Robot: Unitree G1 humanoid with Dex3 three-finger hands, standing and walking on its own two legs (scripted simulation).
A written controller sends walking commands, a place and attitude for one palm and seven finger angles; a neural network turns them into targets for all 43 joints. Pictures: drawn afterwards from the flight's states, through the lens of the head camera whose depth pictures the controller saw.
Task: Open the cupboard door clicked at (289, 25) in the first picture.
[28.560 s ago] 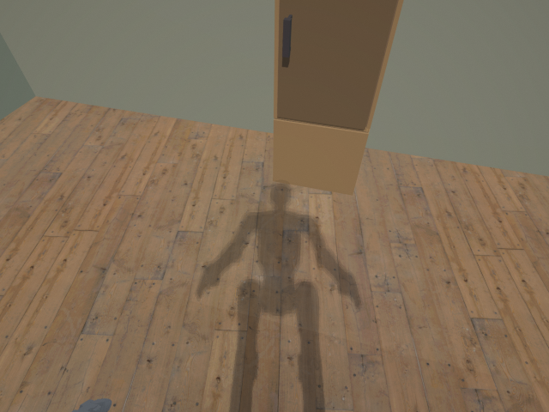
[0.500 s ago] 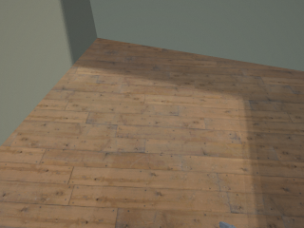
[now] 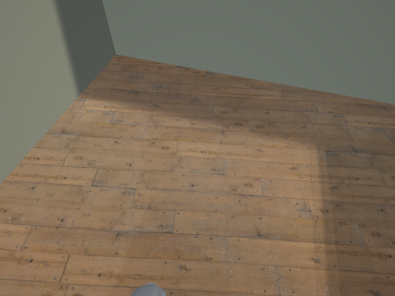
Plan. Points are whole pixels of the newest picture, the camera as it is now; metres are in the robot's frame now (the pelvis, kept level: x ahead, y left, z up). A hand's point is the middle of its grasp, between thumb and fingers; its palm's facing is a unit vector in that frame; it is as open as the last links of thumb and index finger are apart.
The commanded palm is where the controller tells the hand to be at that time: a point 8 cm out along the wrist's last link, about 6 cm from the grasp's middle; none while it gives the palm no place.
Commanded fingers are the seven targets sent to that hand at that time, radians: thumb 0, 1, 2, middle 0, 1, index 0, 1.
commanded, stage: turn to face it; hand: left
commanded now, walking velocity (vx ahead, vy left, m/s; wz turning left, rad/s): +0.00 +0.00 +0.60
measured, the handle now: out of the picture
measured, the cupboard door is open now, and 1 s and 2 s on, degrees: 46 46 46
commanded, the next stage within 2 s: none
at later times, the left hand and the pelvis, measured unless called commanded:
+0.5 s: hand out of the picture +0.15 +0.19 -0.16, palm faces +0.27 -0.92 -0.29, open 7.4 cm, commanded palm none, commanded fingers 0.00 0.90 0.90 -0.20 -0.30 -0.20 -0.30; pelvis +0.10 -0.04 -0.02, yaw +16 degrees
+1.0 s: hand out of the picture +0.10 +0.19 -0.17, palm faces +0.57 -0.78 -0.25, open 7.4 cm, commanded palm none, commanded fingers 0.00 0.90 0.90 -0.20 -0.30 -0.20 -0.30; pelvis +0.15 -0.04 -0.01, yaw +35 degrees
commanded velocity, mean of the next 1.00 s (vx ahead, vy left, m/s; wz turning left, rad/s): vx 0.00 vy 0.00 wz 0.60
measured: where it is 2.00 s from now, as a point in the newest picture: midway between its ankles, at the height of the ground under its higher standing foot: (210, 294)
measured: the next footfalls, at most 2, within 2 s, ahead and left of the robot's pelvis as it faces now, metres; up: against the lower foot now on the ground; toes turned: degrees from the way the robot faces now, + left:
left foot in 0.10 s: +0.15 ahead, +0.12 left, +0.00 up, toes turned +11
right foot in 0.46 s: +0.16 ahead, -0.16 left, +0.00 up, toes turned +12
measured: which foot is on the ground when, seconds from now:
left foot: up 0.00-0.08, down 0.10-0.44, up 0.46-0.76, down 0.78-1.00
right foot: down 0.00-0.10, up 0.12-0.44, down 0.46-0.78, up 0.80-1.00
